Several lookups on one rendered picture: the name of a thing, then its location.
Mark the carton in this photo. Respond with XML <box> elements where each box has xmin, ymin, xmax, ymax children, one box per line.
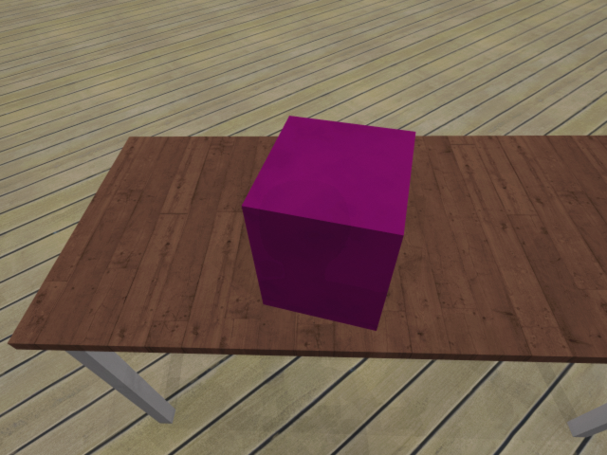
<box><xmin>242</xmin><ymin>116</ymin><xmax>415</xmax><ymax>331</ymax></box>

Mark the table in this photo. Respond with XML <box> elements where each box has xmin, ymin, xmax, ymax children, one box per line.
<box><xmin>8</xmin><ymin>136</ymin><xmax>607</xmax><ymax>437</ymax></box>

